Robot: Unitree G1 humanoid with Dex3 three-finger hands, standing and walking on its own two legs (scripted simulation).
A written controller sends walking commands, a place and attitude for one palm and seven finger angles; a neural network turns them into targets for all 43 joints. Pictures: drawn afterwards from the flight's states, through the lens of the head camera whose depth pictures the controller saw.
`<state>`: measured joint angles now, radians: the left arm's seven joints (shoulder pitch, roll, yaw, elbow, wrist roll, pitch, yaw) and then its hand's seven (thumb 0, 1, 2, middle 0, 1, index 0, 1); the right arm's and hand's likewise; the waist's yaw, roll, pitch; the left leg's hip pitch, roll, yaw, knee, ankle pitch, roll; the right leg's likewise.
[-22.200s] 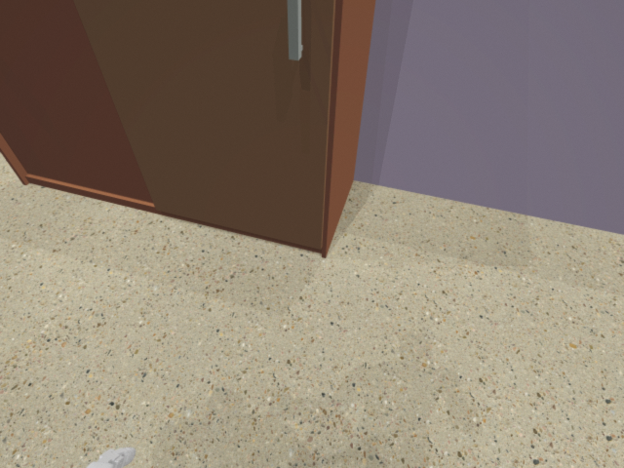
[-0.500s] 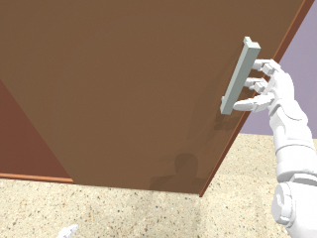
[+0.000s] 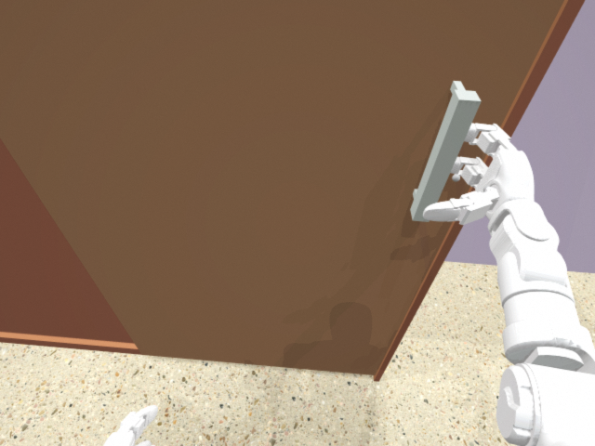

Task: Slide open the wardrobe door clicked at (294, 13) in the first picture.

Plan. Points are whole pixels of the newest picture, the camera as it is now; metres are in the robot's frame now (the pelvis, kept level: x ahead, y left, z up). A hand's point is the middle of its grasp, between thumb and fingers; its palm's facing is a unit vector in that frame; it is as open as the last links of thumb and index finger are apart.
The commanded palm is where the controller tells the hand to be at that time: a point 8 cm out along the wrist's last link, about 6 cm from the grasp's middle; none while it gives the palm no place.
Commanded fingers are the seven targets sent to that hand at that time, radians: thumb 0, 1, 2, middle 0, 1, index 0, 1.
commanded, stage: slide the fingers in behind the handle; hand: right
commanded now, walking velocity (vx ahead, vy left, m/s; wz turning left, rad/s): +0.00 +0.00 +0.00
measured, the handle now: (437, 155) +0.49 -0.15 +0.17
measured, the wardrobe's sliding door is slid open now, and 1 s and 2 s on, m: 0.00 0.00 0.00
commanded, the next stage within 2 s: grip the handle and tug to test in 1.30 s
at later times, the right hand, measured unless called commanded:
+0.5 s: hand (438, 172) +0.43 -0.14 +0.19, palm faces +0.00 +1.00 +0.02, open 14.0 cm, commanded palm +0.40 -0.19 +0.18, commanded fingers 0.00 0.50 -0.30 0.30 1.20 0.30 1.20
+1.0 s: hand (440, 174) +0.43 -0.14 +0.19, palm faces +0.02 +1.00 +0.02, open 14.2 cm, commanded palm +0.40 -0.19 +0.18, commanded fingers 0.00 0.50 -0.30 0.30 1.20 0.30 1.20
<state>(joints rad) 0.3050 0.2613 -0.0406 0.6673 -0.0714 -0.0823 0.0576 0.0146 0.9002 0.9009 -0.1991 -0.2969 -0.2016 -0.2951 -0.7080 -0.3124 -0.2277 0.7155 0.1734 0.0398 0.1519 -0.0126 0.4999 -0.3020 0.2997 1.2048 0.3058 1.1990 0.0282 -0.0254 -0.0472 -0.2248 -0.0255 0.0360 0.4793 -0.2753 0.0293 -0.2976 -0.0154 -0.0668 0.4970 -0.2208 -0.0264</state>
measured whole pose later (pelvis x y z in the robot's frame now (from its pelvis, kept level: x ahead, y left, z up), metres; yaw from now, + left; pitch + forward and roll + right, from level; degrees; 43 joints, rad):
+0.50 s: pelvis +0.01 +0.00 +0.00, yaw +0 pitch +1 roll +0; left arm 0.29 0.25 -0.04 0.67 -0.06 -0.04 0.06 0.01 0.90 0.90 -0.20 -0.30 -0.20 -0.30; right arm -0.70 -0.26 -0.20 0.65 0.17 0.09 0.10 -0.01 0.50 -0.30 0.30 1.20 0.30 1.20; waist 0.02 -0.03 -0.05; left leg -0.21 -0.03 0.04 0.46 -0.28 0.03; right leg -0.28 -0.02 -0.07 0.48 -0.22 -0.02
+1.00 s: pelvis +0.01 +0.00 +0.00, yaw +0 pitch +1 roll +0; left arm 0.26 0.25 -0.04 0.67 -0.06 -0.03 0.06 0.01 0.90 0.90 -0.20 -0.30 -0.20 -0.30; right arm -0.69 -0.25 -0.18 0.60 0.17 0.13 0.08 -0.01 0.50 -0.30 0.26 1.19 0.26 1.18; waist 0.01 -0.02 -0.05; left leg -0.19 -0.03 0.04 0.44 -0.27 0.03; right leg -0.27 -0.01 -0.06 0.47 -0.21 -0.02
